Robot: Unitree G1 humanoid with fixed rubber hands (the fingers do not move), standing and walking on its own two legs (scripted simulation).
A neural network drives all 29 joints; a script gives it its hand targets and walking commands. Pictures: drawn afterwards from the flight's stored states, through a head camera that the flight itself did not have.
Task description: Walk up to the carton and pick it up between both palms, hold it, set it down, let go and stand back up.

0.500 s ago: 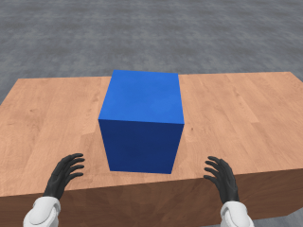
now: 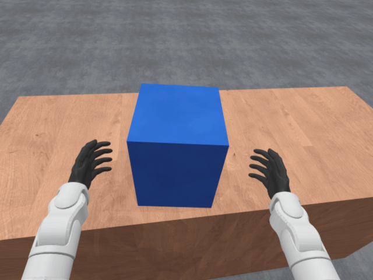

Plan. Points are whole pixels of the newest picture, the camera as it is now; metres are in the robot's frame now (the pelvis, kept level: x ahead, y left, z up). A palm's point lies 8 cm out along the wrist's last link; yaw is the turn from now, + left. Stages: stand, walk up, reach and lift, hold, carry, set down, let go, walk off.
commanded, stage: reach and lift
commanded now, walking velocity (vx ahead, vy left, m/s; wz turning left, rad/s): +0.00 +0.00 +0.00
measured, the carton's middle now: (177, 147) +0.46 +0.05 +0.03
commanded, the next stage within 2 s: none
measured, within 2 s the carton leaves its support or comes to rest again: neither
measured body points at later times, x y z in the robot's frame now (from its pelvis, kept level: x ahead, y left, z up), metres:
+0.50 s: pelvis +0.00 +0.00 +0.00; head +0.01 +0.02 +0.45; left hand +0.39 +0.24 +0.13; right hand +0.40 -0.17 +0.12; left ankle +0.05 +0.09 -0.75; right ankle -0.05 -0.09 -0.75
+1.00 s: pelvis +0.00 -0.01 +0.00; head +0.02 +0.01 +0.45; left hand +0.46 +0.24 +0.20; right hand +0.47 -0.17 +0.20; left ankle +0.05 +0.09 -0.75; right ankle -0.05 -0.09 -0.75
